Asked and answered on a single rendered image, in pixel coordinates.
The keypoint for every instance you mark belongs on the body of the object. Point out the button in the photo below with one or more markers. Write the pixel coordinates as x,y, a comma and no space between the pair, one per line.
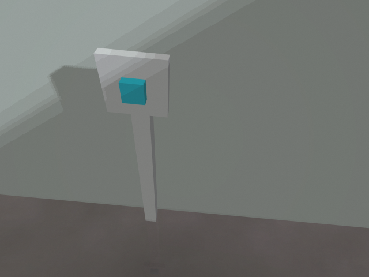
133,91

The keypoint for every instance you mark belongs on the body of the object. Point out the panel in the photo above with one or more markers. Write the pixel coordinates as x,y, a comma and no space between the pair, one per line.
155,69

